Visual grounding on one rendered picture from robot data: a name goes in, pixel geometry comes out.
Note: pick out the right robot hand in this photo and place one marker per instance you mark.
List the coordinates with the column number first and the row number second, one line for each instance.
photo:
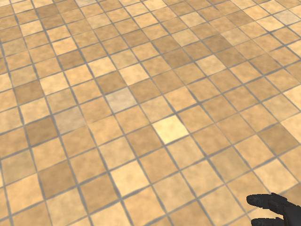
column 291, row 213

